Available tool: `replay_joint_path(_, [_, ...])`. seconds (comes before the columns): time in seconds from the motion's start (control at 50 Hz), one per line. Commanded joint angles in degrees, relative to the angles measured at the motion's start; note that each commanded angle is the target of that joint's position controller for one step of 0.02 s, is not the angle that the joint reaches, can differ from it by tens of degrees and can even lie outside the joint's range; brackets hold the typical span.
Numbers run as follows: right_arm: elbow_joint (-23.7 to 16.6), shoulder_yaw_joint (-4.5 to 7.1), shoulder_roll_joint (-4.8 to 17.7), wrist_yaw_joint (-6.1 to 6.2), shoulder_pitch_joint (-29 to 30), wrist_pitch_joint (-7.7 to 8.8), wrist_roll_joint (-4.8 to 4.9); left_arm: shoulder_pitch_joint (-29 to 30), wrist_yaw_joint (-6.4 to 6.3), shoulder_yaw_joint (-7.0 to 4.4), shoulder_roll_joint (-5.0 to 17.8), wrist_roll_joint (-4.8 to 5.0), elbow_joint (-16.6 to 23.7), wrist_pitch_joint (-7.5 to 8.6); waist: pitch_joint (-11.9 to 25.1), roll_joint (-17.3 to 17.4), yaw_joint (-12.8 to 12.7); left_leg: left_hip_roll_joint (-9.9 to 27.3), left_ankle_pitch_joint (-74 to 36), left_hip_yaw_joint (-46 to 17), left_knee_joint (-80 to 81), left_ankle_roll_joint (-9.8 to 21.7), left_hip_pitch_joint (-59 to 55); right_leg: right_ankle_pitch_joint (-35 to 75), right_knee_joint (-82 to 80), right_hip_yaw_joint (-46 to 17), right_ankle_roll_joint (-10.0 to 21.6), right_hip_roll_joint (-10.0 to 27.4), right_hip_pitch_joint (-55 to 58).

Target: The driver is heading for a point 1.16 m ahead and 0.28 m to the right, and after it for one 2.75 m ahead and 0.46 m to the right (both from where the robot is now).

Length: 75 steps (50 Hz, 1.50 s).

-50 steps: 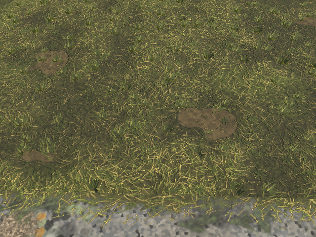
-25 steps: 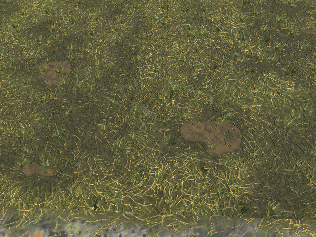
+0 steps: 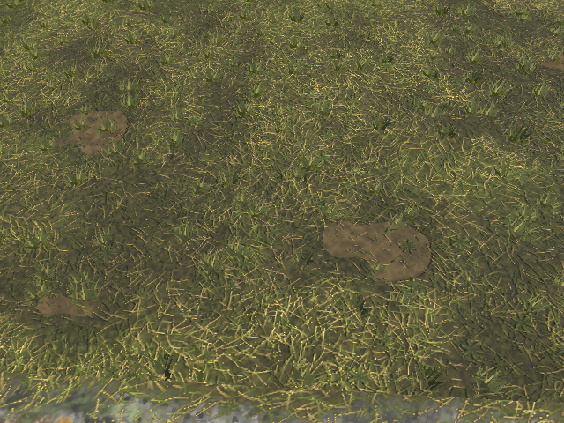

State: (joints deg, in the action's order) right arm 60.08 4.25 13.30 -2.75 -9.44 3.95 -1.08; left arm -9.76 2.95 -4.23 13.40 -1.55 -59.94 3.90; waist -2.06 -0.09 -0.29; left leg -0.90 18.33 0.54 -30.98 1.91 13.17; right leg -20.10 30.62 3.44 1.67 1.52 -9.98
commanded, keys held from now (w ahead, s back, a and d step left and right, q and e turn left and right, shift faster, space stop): w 1.00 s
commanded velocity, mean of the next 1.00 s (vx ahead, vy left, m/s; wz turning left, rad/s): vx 0.41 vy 0.00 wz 0.00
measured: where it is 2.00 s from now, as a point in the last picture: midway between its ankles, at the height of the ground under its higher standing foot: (300, 246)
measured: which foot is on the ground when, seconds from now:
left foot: down 0.00-0.60, up 0.62-1.00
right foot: down 0.00-0.16, up 0.18-0.54, down 0.56-1.00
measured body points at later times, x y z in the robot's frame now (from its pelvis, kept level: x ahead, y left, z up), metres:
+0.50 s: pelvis +0.18 +0.01 +0.00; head +0.19 +0.00 +0.44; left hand +0.38 +0.20 -0.12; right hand +0.02 -0.16 -0.15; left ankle +0.00 +0.11 -0.73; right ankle +0.34 -0.12 -0.71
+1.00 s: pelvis +0.44 -0.03 -0.01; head +0.46 -0.02 +0.44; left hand +0.31 +0.15 -0.15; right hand +0.62 -0.22 -0.13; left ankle +0.63 +0.14 -0.69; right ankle +0.36 -0.12 -0.73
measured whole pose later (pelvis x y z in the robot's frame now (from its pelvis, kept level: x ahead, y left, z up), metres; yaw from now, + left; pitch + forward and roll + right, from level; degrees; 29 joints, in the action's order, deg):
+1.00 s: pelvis +0.44 -0.03 -0.01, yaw +0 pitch +1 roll -4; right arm 48.8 0.3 9.2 -2.2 -6.2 3.6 -5.2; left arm -31.8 0.4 -0.3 5.4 -5.7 -64.9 8.5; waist -0.5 3.6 -6.3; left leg 7.2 -15.7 -4.8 -41.5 1.3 40.1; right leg -20.8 24.6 4.0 4.0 -5.9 -5.0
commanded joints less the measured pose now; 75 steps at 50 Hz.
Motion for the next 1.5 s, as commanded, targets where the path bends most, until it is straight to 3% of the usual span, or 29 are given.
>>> replay_joint_path(0.02, [-3.00, 1.44, 4.69, 1.79, 0.48, 0.78, -2.11, -5.30, -2.05, -2.15, 7.98, -2.11, 1.08, 1.15, -5.45, -4.13, -2.07, 1.20, 14.19, -3.56, 3.50, 5.55, 6.95, -21.42, -16.55, -15.25, 11.39, 10.06, -0.60])
replay_joint_path(0.1, [-4.47, 0.93, 1.40, 3.31, -0.59, 2.31, -2.07, -0.94, -3.83, -1.24, 6.80, 0.03, 2.97, 0.87, -5.79, -5.22, 0.65, 0.50, 2.01, 2.55, 3.34, 5.53, -2.22, -12.37, -21.78, -17.81, 14.02, 15.23, 0.18])
replay_joint_path(0.14, [-2.26, 1.36, 1.90, 2.76, -8.25, 3.25, -2.16, 1.23, -3.36, -1.10, 6.78, -1.75, 3.53, -0.03, -4.13, -2.97, 4.07, 0.76, -1.77, 1.96, 5.47, 6.23, -13.01, -6.26, -14.40, -10.61, 12.35, 9.93, -4.38])
replay_joint_path(0.18, [2.08, 2.11, 6.42, 2.79, -26.45, 4.05, -3.25, 5.50, -1.72, 0.03, 1.78, -3.88, 6.10, 0.85, 0.03, 13.60, 10.53, 15.67, -8.15, -27.65, 16.21, 17.97, -32.42, -5.88, 17.50, -1.29, 4.41, -3.58, -25.13])
replay_joint_path(0.2, [2.74, 1.16, 6.65, 2.68, -31.75, 4.43, -4.43, 6.74, -1.06, 0.01, 1.13, -2.59, 6.33, 2.45, -3.41, 10.80, 12.80, 22.45, -12.49, -35.29, 20.87, 20.64, -38.93, -13.46, 29.24, -10.37, 5.46, -4.38, -39.96])
replay_joint_path(0.26, [1.65, -1.47, 1.38, 1.87, -21.06, 3.72, -4.08, 2.99, -1.39, -1.28, 3.94, -2.05, 5.62, 3.10, -5.65, 2.52, 4.62, 20.18, -15.49, -19.79, 21.70, 15.63, -29.40, -3.86, 38.32, -9.76, 7.68, 1.44, -39.52])
replay_joint_path(0.32, [0.74, -3.82, -3.28, 2.48, -18.95, 2.47, -3.27, 3.95, -0.62, 0.09, -2.10, -3.46, 6.33, 0.82, -7.13, 2.97, 1.33, 13.80, -17.35, -8.53, 26.86, 11.30, -16.10, 9.60, 28.95, -5.29, 6.34, 4.05, -29.73])
replay_joint_path(0.38, [1.66, -4.37, -0.88, 1.16, -21.67, 2.45, -3.01, 12.79, 0.60, 1.96, -4.79, -2.16, 9.94, -0.32, -7.23, 4.04, 2.88, 10.28, -20.97, -2.48, 28.31, 11.22, -4.37, 14.40, 13.57, 0.41, 2.71, 2.14, -18.83])
replay_joint_path(0.52, [4.09, -3.48, 2.11, 0.25, -27.29, 1.95, -3.64, 17.50, -0.16, 0.83, 0.67, -1.44, 11.83, -0.62, -5.93, 5.68, 1.06, 16.71, -35.75, -3.77, 22.49, 10.19, -17.23, 15.25, 1.75, 0.09, 4.60, -0.59, -18.25])
replay_joint_path(0.58, [3.43, -2.96, 1.77, 0.45, -28.34, 1.85, -4.55, 0.67, -1.23, -1.11, 5.46, 0.66, 6.98, 0.62, 7.67, 2.89, -5.03, 8.75, -44.29, 2.15, 0.28, 2.82, -5.46, 23.86, 7.06, -0.77, 9.52, -0.99, 13.41])
replay_joint_path(0.6, [2.46, -4.43, -2.98, -0.71, -35.98, 2.48, -5.49, -13.88, -1.17, -0.82, 6.09, 0.33, 4.34, 0.80, 20.98, -10.25, -7.24, -0.17, -16.92, 1.86, -17.95, -0.44, 15.54, 13.66, 0.20, -22.57, 19.30, 9.95, 40.33])
replay_joint_path(0.62, [1.51, -3.86, -2.19, -2.32, -28.70, 2.17, -4.14, -29.32, -1.22, -0.81, 6.06, -2.12, -1.41, 0.62, 21.46, -8.73, -12.43, -4.43, 14.69, -2.24, -41.02, -0.30, 24.18, 4.79, -11.72, -41.12, 22.09, 17.76, 42.51])
replay_joint_path(0.66, [-3.11, -1.98, 0.47, -0.69, -13.22, 3.42, -2.35, -15.13, -2.08, -1.32, 6.46, -2.27, 0.36, 2.79, -1.09, -2.34, -8.54, 3.57, 5.77, -7.74, -48.34, 4.13, 32.94, -5.88, -16.27, -32.21, 14.98, 15.57, 15.15])
replay_joint_path(0.74, [-4.96, -3.36, -6.62, 2.00, -15.80, 1.71, -3.87, -6.14, -3.36, 1.95, -4.54, -1.10, 1.79, 3.68, -2.46, 0.07, 0.89, 9.64, 0.56, -6.89, -36.94, 4.22, 17.72, 8.55, -23.32, -19.12, 13.99, 12.51, -6.35])
replay_joint_path(0.88, [-10.40, -3.74, -3.03, -0.84, -6.49, -0.44, -4.83, -13.44, 0.92, 2.06, 0.18, -3.96, 0.43, 5.23, -1.83, -2.72, 1.08, 6.68, -27.86, -1.08, -23.90, 1.61, 9.66, 20.53, -20.44, -6.31, 13.60, 6.27, -17.39])
replay_joint_path(0.92, [-11.50, -3.17, -0.47, -0.55, -5.02, -0.44, -4.09, -20.34, -0.62, 2.63, -1.91, -5.38, -3.30, 5.36, -2.63, -0.05, -1.04, 11.48, -33.26, -11.76, -19.01, 0.35, 31.98, 20.53, -12.94, -12.33, 14.88, 11.80, 3.61])
replay_joint_path(0.98, [-15.07, -3.67, -2.09, 1.13, 8.19, 0.25, -3.74, -37.96, -3.82, 3.63, -4.22, -4.28, -8.63, 4.32, -3.36, -0.92, -9.12, 11.38, -37.13, -9.36, -4.97, -1.63, 52.61, 17.14, -6.12, -17.03, 15.19, 13.80, 26.64])
replay_joint_path(1.02, [-14.76, -4.51, -3.60, 0.16, 10.74, 0.21, -4.24, -36.90, -3.21, 5.10, -7.21, -3.23, -7.24, 3.27, -4.98, 0.07, -9.53, 11.53, -45.74, -5.60, 1.59, -0.09, 42.46, 13.36, -4.38, -12.96, 13.26, 9.45, 14.01])
replay_joint_path(1.08, [-16.19, -4.71, -2.24, -1.37, 11.20, -0.50, -4.10, -30.30, -1.12, 5.45, -3.60, -3.51, -3.73, 2.94, -7.34, -1.68, -6.94, 9.09, -46.12, -1.46, -2.86, 1.62, 18.69, 3.43, -6.17, -11.51, 12.57, 7.45, -9.99])
replay_joint_path(1.18, [-16.85, -5.31, -0.99, -0.76, 17.52, -1.04, -4.38, -37.23, -3.89, 4.73, -1.29, -1.44, -4.45, 2.14, -10.03, -0.42, -11.39, 10.67, -38.54, -2.47, 13.86, 0.22, 20.06, 4.32, 3.02, -16.04, 8.97, 7.47, 6.40])
replay_joint_path(1.2, [-15.33, -5.35, -0.38, -0.54, 16.09, -1.01, -4.17, -37.18, -3.82, 4.33, 0.22, -1.43, -4.37, 1.18, -9.42, -0.63, -11.01, 11.04, -38.95, -2.77, 16.46, -0.47, 16.74, 6.90, 4.94, -17.12, 8.33, 7.57, 7.85])
replay_joint_path(1.22, [-14.64, -1.30, 7.39, 0.18, 12.40, 1.12, 8.18, -25.71, -5.43, 1.20, 4.30, 3.99, -1.88, -0.62, -9.64, 1.90, -5.56, 7.39, -32.48, -4.84, 14.29, -0.95, 8.19, 16.82, 19.33, -15.60, 6.72, 5.69, 0.99])
replay_joint_path(1.26, [-5.45, -0.04, 9.94, 0.78, -16.94, 2.07, 5.05, -28.99, -5.41, 2.48, -1.48, 3.63, -3.13, 0.23, 11.23, 7.48, 5.09, 12.22, -61.44, -2.81, 2.82, -0.35, -30.67, -4.28, 52.18, -9.15, 1.00, -1.34, -17.67])
replay_joint_path(1.28, [-3.18, -0.02, 11.35, 0.50, -24.93, 2.00, 2.63, -36.76, -4.67, 3.63, -6.61, 5.60, -4.82, 1.23, 23.27, 17.74, 6.10, 21.23, -79.47, -7.10, -14.79, 3.89, -53.88, -31.00, 76.85, -10.91, -1.47, -4.02, -36.77])
replay_joint_path(1.3, [-3.09, 1.07, 13.14, 0.15, -26.54, 1.03, 3.30, -36.69, -4.04, 3.35, -3.17, 8.03, -1.77, 3.11, 33.04, 20.22, 8.22, 27.51, -64.23, -21.05, -10.74, 11.26, -56.85, -26.75, 84.83, -14.77, -2.39, -1.71, -44.00])
replay_joint_path(1.34, [-1.20, 0.84, 10.62, 0.88, -22.34, -0.88, 1.63, -22.20, -5.60, 2.81, -3.13, 8.43, 5.06, 2.62, 23.77, 6.15, 7.06, 30.20, -24.64, -27.89, 8.40, 14.76, -39.81, -16.44, 88.06, -6.40, -3.67, 2.03, -52.35])
replay_joint_path(1.38, [-4.58, -1.18, 5.64, 1.38, -7.49, 0.99, 0.95, -18.11, -6.74, 2.69, -4.87, 5.11, 6.72, -0.15, 12.36, -4.12, 0.04, 30.05, -25.10, -21.57, 10.86, 14.35, -13.75, -4.49, 82.08, -6.63, -2.21, 6.08, -45.27])
replay_joint_path(1.42, [-4.47, -3.15, -0.85, 1.04, 0.08, 1.83, 0.81, -14.30, -6.52, 2.01, -6.63, 5.43, 8.16, -2.24, 1.18, 1.68, -3.56, 23.46, -17.47, -10.07, 13.45, 5.76, 3.72, 1.75, 68.35, -10.05, 2.17, 8.05, -41.86])
replay_joint_path(1.5, [-3.97, -2.05, 5.52, 4.48, -0.77, 2.50, -0.53, -6.59, -4.78, 0.54, -2.82, 2.49, 12.89, -0.98, -2.26, 7.42, -4.40, 14.23, -23.46, 4.89, 18.78, 5.51, 12.88, 22.06, 25.28, -7.06, -0.01, 5.18, -25.01])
